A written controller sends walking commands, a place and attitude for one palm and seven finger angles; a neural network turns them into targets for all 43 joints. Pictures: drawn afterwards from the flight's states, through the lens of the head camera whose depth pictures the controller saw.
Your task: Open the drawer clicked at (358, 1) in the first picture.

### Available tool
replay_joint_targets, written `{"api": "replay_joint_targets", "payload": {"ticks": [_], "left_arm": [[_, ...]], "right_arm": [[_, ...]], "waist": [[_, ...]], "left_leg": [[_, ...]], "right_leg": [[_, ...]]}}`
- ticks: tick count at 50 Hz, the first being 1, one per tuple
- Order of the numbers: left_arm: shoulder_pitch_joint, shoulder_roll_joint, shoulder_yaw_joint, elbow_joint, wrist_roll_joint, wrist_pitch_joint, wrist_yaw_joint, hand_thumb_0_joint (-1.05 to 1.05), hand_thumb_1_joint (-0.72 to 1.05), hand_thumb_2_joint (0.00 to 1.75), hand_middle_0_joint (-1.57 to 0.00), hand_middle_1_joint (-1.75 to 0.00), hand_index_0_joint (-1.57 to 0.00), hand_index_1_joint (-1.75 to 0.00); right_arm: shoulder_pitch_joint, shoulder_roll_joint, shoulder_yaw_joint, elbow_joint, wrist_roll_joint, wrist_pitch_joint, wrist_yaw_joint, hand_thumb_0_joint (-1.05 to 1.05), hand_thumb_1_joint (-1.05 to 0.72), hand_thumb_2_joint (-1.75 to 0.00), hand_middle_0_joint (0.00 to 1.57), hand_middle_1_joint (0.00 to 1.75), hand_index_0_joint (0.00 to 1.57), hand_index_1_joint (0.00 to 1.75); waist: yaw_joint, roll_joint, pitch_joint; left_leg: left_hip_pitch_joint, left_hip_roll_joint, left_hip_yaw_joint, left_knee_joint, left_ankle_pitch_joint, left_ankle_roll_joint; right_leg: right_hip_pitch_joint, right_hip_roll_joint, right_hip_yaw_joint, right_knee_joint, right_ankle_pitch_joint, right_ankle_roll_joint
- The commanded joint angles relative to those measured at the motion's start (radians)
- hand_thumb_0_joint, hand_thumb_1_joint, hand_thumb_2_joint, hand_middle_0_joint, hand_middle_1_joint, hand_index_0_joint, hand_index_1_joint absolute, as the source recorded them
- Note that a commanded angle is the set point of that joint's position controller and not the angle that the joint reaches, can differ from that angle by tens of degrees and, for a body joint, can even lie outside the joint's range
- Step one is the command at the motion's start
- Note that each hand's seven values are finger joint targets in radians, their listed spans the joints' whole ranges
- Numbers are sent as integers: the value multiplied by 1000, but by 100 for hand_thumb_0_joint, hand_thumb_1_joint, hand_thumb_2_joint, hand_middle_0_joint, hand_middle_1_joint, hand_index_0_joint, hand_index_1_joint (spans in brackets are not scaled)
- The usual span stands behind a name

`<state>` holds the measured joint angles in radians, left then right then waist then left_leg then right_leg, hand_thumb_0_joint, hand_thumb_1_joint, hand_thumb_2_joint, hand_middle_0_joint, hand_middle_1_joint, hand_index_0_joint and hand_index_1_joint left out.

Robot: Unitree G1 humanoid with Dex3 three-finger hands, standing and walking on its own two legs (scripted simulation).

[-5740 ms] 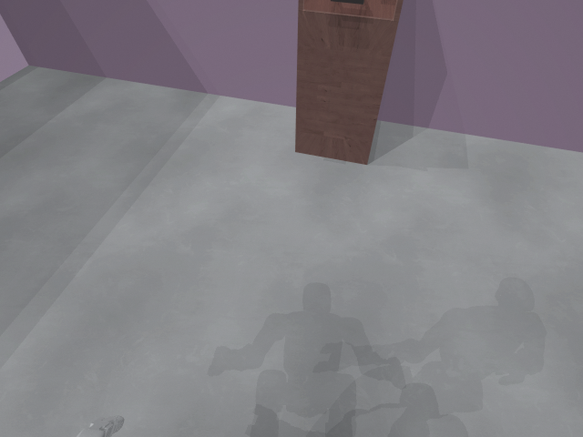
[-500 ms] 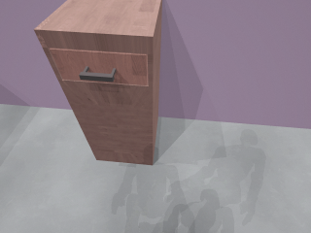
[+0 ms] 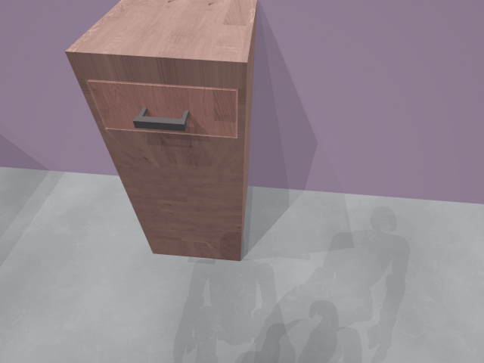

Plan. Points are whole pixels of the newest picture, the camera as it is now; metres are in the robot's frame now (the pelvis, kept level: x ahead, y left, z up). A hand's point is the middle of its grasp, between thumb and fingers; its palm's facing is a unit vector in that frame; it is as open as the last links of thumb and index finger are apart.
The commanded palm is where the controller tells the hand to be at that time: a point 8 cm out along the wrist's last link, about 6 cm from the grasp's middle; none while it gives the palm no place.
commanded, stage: come to a stop and stand still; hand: left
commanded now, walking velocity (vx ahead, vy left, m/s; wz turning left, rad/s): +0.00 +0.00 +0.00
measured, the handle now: (162, 118) +0.64 +0.25 +0.03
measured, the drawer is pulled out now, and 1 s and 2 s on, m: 0.00 0.00 0.00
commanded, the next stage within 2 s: look again from close up in 0.80 s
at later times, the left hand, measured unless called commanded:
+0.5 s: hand out of the picture +0.02 +0.18 -0.18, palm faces +0.04 -0.98 -0.18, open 7.4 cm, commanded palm none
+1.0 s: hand out of the picture +0.06 +0.21 -0.18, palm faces +0.01 -0.97 -0.23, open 7.4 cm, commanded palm none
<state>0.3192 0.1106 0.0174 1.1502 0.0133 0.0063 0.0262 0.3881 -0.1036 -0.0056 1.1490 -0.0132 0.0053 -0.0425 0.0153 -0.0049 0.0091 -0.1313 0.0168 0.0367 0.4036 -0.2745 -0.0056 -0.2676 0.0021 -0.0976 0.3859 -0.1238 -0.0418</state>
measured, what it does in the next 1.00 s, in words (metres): stands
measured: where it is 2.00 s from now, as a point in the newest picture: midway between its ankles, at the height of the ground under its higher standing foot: outside the picture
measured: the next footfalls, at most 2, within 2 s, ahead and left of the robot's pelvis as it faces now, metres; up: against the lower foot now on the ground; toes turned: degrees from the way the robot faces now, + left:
none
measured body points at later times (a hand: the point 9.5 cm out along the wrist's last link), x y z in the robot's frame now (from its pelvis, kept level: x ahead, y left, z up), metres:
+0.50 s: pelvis +0.04 +0.02 +0.00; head +0.05 +0.02 +0.45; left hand +0.02 +0.23 -0.16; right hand +0.02 -0.19 -0.16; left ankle -0.04 +0.12 -0.74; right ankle +0.05 -0.09 -0.74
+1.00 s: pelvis +0.04 +0.02 +0.00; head +0.06 +0.02 +0.44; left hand +0.06 +0.26 -0.16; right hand +0.05 -0.21 -0.16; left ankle -0.04 +0.12 -0.74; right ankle +0.05 -0.09 -0.74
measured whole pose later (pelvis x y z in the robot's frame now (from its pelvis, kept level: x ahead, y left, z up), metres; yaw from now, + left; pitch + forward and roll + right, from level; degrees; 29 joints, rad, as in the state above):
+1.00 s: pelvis +0.04 +0.02 +0.00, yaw +0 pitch +0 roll -1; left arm 0.23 0.17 0.00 1.12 0.01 -0.03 0.05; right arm 0.26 -0.19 -0.01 1.07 -0.01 -0.03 -0.04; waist 0.00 0.03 0.05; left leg -0.09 0.00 0.04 0.45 -0.36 0.02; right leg -0.25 -0.02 -0.09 0.48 -0.22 -0.01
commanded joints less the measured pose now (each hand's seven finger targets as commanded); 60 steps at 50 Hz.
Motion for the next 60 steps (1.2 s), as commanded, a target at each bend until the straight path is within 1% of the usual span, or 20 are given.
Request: {"api": "replay_joint_targets", "payload": {"ticks": [1, 9, 11, 19, 29, 36, 41, 44, 45, 46, 47, 48, 49, 50, 52, 53, 55, 57, 59, 60], "left_arm": [[55, 86, 7, -23, -4, -18, 9, 0, 90, 90, -20, -30, -20, -30], [53, 81, -2, -12, -5, -25, 14, 0, 90, 90, -20, -30, -20, -30], [53, 82, -4, -11, -5, -26, 14, 0, 90, 90, -20, -30, -20, -30], [43, 98, -4, -16, -5, -27, 16, 0, 90, 90, -20, -30, -20, -30], [12, 134, 3, -31, -6, -33, 16, 0, 90, 90, -20, -30, -20, -30], [-17, 157, 7, -36, -7, -29, 14, 0, 90, 90, -20, -30, -20, -30], [-39, 179, 11, -43, -7, -31, 11, 0, 90, 90, -20, -30, -20, -30], [-50, 189, 12, -47, -7, -31, 11, 0, 90, 90, -20, -30, -20, -30], [56, 160, 3, -10, -1, -46, 53, 0, 90, 90, -20, -30, -20, -30], [36, 197, 6, -47, -3, -54, 45, 0, 90, 90, -20, -30, -20, -30], [-2, 179, -6, -54, -6, -55, 33, 0, 90, 90, -20, -30, -20, -30], [-19, 172, -8, -62, -9, -51, 27, 0, 90, 90, -20, -30, -20, -30], [-18, 159, -10, -68, -7, -46, 21, 0, 90, 90, -20, -30, -20, -30], [-30, 153, -12, -72, -6, -40, 16, 0, 90, 90, -20, -30, -20, -30], [-40, 140, -15, -72, -7, -32, 10, 0, 90, 90, -20, -30, -20, -30], [-48, 140, -15, -73, -5, -27, 7, 0, 90, 90, -20, -30, -20, -30], [-47, 134, -15, -75, -5, -23, 4, 0, 90, 90, -20, -30, -20, -30], [-44, 136, -15, -75, -7, -21, 3, 0, 90, 90, -20, -30, -20, -30], [-35, 134, -13, -71, -6, -22, 2, 0, 90, 90, -20, -30, -20, -30], [-30, 135, -12, -71, -7, -23, 2, 0, 90, 90, -20, -30, -20, -30]], "right_arm": [[79, -78, -5, -17, -1, -20, -2, 0, -90, -90, 20, 30, 20, 30], [65, -85, 0, -13, 5, -34, -7, 0, -90, -90, 20, 30, 20, 30], [62, -86, 1, -12, 5, -35, -8, 0, -90, -90, 20, 30, 20, 30], [37, -101, -1, -10, 6, -38, -10, 0, -90, -90, 20, 30, 20, 30], [9, -134, -7, -11, 5, -41, -12, 0, -90, -90, 20, 30, 20, 30], [-16, -157, -8, -14, 4, -39, -13, 0, -90, -90, 20, 30, 20, 30], [-32, -181, -12, -19, 3, -41, -12, 0, -90, -90, 20, 30, 20, 30], [-42, -191, -14, -24, 3, -41, -11, 0, -90, -90, 20, 30, 20, 30], [-119, -178, -10, -93, 14, -51, 7, 0, -90, -90, 20, 30, 20, 30], [-38, -137, -6, -114, 5, -40, 7, 0, -90, -90, 20, 30, 20, 30], [-34, -128, -2, -109, 3, -41, 6, 0, -90, -90, 20, 30, 20, 30], [-16, -121, 0, -109, -2, -42, 9, 0, -90, -90, 20, 30, 20, 30], [-10, -136, 3, -114, -5, -42, 10, 0, -90, -90, 20, 30, 20, 30], [-11, -147, 4, -121, -6, -43, 9, 0, -90, -90, 20, 30, 20, 30], [-22, -157, 6, -131, -4, -42, 5, 0, -90, -90, 20, 30, 20, 30], [-17, -159, 6, -134, -5, -40, 4, 0, -90, -90, 20, 30, 20, 30], [-22, -159, 10, -135, -5, -39, 4, 0, -90, -90, 20, 30, 20, 30], [-12, -159, 13, -128, -4, -39, 5, 0, -90, -90, 20, 30, 20, 30], [-6, -153, 15, -116, -5, -41, 5, 0, -90, -90, 20, 30, 20, 30], [1, -151, 16, -111, -4, -43, 5, 0, -90, -90, 20, 30, 20, 30]], "waist": [[-4, 25, 82], [-8, 29, 69], [-7, 14, 70], [-9, 10, 71], [-12, 10, 22], [-11, 35, 42], [-12, 28, 14], [-10, 23, 19], [21, 11, 44], [-25, 48, -52], [-29, 103, -19], [-29, 118, -32], [-22, 105, -49], [-21, 89, -37], [-17, 32, 4], [-20, 29, 37], [-14, -3, 94], [-17, -26, 110], [-13, -8, 110], [-15, -15, 97]], "left_leg": [[-159, 88, -83, -132, -55, 38], [-109, 108, -78, -126, 84, 34], [-99, 106, -76, -124, 102, 34], [-58, 109, -67, -110, 188, 32], [-9, 109, -63, -90, 314, 30], [-7, 111, -65, -98, 325, 26], [10, 111, -69, -101, 335, 27], [13, 113, -69, -104, 326, 27], [-73, 123, -17, 86, 380, 12], [-85, 61, -58, 43, 141, 10], [-81, 63, -55, -18, 117, 17], [-90, 82, -60, -21, 177, 27], [-78, 96, -72, -22, 221, 33], [-73, 105, -76, -24, 270, 37], [-79, 109, -87, -36, 258, 47], [-93, 110, -86, -43, 243, 51], [-125, 102, -91, -65, 158, 53], [-135, 93, -94, -80, 99, 54], [-130, 89, -89, -82, 97, 55], [-122, 87, -87, -81, 100, 55]], "right_leg": [[84, -107, 135, -74, -99, 18], [112, -110, 114, -31, 50, 14], [113, -113, 115, -29, 60, 15], [117, -116, 114, -16, 121, 14], [164, -126, 108, 6, 234, 5], [168, -125, 102, 3, 220, 3], [187, -127, 102, -1, 233, 1], [183, -129, 102, -7, 223, 1], [153, -166, 137, 66, 525, 14], [221, -204, 180, 101, 506, -21], [177, -193, 162, 107, 455, -28], [180, -161, 119, 110, 304, -27], [172, -134, 103, 112, 180, -22], [158, -119, 89, 117, 123, -16], [126, -107, 82, 105, 56, -10], [109, -100, 80, 109, 25, -8], [82, -100, 90, 88, -17, -4], [76, -101, 104, 76, -27, -3], [79, -102, 108, 74, -20, -4], [86, -104, 111, 75, -11, -5]]}}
